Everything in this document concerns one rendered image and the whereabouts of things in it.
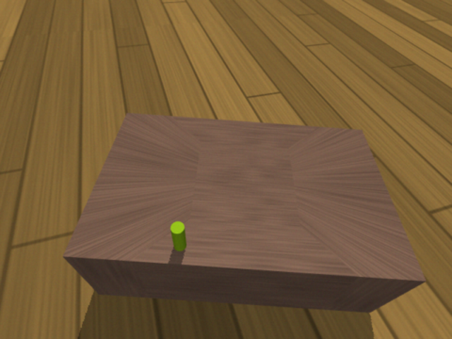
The can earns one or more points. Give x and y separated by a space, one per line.
178 236

